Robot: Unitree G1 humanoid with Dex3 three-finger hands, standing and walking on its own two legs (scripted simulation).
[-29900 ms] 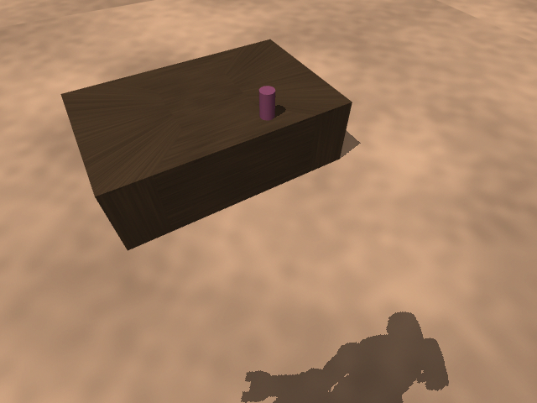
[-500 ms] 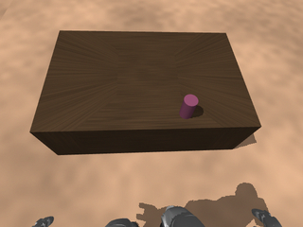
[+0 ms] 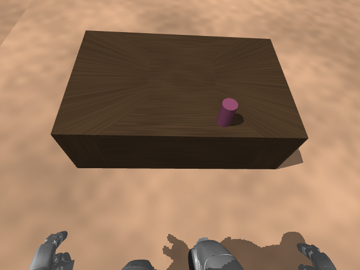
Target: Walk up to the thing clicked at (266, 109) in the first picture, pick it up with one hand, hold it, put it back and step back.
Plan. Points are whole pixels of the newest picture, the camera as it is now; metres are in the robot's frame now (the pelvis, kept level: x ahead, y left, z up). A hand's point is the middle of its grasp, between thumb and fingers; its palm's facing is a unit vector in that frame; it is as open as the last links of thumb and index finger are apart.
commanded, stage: step back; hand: right
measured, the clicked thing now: (226, 113) +0.73 -0.24 -0.33
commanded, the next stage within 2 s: none
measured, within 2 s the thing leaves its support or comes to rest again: neither
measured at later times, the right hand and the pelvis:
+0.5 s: hand out of the picture -0.04 -0.33 -0.14, palm faces +0.05 +0.92 -0.39, open 7.4 cm; pelvis -0.14 -0.05 +0.01, yaw -5 degrees
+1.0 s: hand out of the picture -0.18 -0.35 -0.12, palm faces -0.05 +0.89 -0.45, open 7.4 cm; pelvis -0.30 -0.08 +0.00, yaw -1 degrees
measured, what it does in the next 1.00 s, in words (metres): walks backwards: right foot, then left foot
